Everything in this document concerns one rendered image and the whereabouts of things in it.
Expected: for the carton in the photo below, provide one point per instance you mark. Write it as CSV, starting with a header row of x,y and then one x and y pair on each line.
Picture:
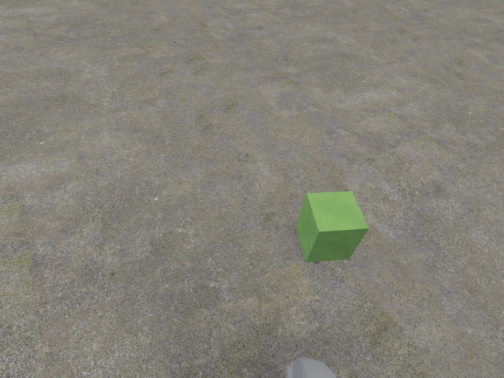
x,y
330,226

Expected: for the robot right thigh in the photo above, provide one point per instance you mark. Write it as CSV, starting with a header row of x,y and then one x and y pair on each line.
x,y
308,368

